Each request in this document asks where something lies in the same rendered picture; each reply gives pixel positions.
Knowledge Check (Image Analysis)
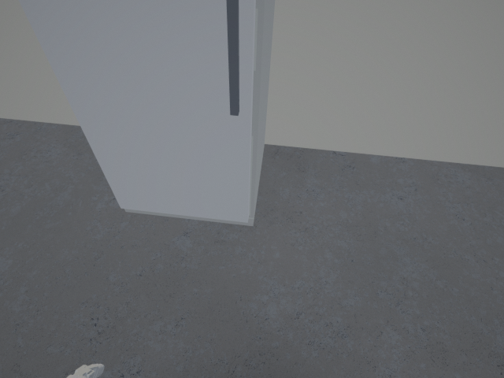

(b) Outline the fridge door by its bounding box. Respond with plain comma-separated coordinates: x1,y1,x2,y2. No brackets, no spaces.
19,0,256,223

